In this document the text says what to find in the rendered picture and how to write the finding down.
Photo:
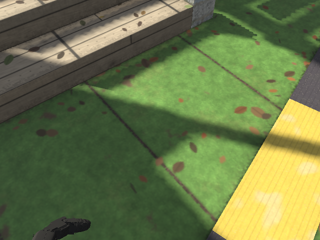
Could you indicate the robot left hand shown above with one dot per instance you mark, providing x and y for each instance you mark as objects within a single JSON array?
[{"x": 62, "y": 227}]

